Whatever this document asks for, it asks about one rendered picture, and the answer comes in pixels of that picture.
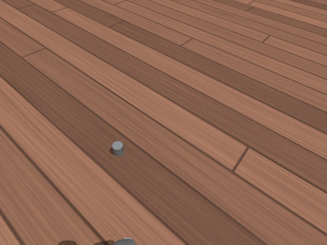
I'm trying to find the can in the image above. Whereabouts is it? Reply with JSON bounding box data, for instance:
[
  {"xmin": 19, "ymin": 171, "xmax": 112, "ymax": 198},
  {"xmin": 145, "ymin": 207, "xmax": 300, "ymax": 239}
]
[{"xmin": 112, "ymin": 141, "xmax": 124, "ymax": 156}]

